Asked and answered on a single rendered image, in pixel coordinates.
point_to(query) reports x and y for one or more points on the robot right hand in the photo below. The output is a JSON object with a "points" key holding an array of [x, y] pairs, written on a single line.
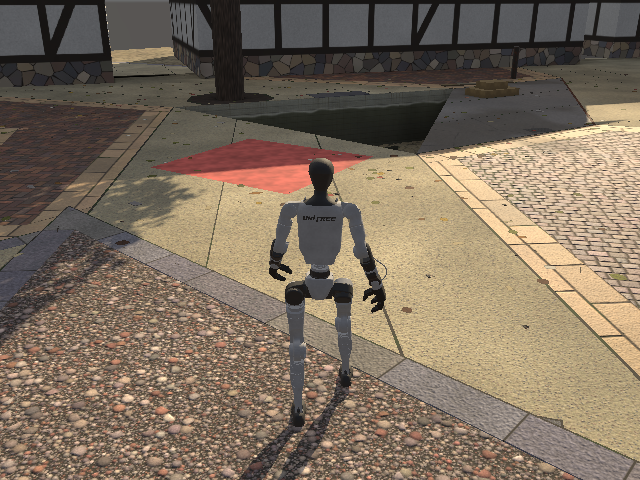
{"points": [[380, 297]]}

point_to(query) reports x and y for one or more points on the robot left hand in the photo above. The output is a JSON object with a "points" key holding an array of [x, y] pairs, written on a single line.
{"points": [[275, 275]]}

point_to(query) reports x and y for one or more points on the left robot foot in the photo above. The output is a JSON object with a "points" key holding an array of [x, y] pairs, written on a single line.
{"points": [[298, 418]]}

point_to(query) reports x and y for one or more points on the left robot thigh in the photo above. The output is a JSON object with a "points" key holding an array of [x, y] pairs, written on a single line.
{"points": [[295, 308]]}

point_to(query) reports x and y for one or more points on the right robot forearm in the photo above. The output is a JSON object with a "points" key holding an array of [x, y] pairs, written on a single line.
{"points": [[370, 270]]}

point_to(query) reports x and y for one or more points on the left robot upper arm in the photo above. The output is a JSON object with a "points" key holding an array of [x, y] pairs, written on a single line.
{"points": [[288, 211]]}

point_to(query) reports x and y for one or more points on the right robot upper arm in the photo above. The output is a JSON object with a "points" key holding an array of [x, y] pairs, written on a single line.
{"points": [[352, 212]]}

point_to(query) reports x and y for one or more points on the left robot forearm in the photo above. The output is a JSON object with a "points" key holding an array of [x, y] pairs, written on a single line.
{"points": [[275, 258]]}

